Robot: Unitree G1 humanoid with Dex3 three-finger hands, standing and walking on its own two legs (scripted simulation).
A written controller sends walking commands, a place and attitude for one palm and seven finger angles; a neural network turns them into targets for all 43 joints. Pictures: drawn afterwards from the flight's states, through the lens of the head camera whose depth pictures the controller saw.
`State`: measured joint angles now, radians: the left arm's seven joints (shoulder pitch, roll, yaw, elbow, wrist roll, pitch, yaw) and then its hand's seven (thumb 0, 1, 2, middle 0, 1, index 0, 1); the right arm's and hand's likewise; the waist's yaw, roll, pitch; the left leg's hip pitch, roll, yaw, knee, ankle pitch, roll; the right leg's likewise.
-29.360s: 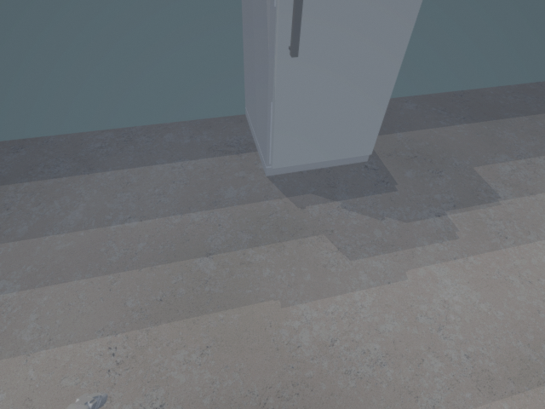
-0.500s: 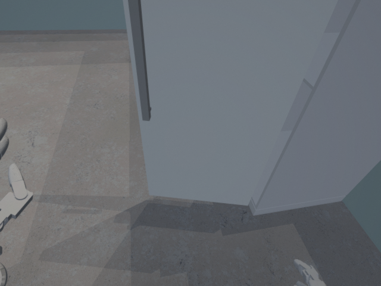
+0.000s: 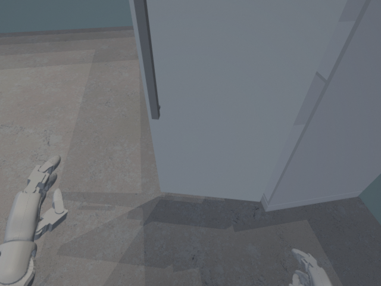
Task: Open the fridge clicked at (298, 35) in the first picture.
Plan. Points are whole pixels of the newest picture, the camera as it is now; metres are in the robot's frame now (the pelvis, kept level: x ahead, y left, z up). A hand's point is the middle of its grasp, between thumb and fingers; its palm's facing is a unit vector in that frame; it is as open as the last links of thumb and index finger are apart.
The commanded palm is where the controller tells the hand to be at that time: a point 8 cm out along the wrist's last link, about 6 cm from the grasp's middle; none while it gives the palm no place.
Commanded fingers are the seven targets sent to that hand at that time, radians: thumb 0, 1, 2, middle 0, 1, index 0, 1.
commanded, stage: let the arm hang, fingers relaxed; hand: left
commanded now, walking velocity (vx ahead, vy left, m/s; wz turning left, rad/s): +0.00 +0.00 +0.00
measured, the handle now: (150, 57) +0.70 +0.18 +0.15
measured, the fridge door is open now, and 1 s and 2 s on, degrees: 74 74 74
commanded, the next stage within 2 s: look to check the result in 1.02 s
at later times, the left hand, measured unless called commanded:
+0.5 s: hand out of the picture -0.09 +0.19 -0.17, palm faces +0.02 -0.98 -0.21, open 7.3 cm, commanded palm none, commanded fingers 0.00 0.90 0.90 -0.20 -0.30 -0.20 -0.30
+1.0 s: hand out of the picture +0.04 +0.18 -0.16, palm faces -0.02 -0.98 -0.20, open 7.4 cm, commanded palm none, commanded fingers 0.00 0.90 0.90 -0.20 -0.30 -0.20 -0.30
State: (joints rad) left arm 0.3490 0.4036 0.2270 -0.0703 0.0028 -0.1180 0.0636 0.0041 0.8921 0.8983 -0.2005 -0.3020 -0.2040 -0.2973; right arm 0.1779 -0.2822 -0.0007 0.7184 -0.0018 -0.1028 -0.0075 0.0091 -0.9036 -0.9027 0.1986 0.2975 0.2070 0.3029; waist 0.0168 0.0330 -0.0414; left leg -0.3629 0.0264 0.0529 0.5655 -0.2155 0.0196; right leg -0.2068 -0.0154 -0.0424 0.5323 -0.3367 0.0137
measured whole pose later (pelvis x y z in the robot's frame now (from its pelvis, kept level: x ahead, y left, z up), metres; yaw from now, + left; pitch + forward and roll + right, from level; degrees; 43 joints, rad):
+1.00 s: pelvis +0.00 +0.00 +0.01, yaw +0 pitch -1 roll +0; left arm 0.20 0.18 0.00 1.11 0.02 -0.01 0.02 0.00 0.91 0.90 -0.20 -0.30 -0.20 -0.30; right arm 0.19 -0.19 -0.01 1.11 -0.02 0.00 -0.02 0.00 -0.91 -0.90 0.20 0.30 0.20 0.30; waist -0.01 0.00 0.03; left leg -0.27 0.01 0.06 0.42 -0.15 0.02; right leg -0.13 -0.02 -0.04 0.41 -0.28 0.01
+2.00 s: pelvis +0.03 -0.01 +0.01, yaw +0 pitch -1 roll +0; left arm 0.18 0.25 0.00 1.13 0.02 -0.01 0.01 0.00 0.90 0.90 -0.20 -0.30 -0.20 -0.30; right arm 0.15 -0.24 0.00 1.13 -0.02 0.00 -0.02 0.00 -0.91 -0.90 0.20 0.30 0.20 0.30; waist -0.01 -0.01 0.04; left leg -0.18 0.02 0.06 0.36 -0.16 0.00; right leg -0.02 -0.01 -0.04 0.32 -0.27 0.00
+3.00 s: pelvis +0.03 -0.02 +0.02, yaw -1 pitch -1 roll +0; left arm 0.18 0.26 0.00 1.14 0.01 -0.01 0.01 0.00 0.90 0.90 -0.20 -0.30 -0.20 -0.30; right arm 0.15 -0.26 0.00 1.14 -0.02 0.00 -0.02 0.00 -0.91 -0.90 0.20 0.30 0.21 0.30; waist -0.01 0.00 0.04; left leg -0.16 0.03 0.06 0.34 -0.16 -0.01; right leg -0.01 0.00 -0.03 0.30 -0.27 -0.01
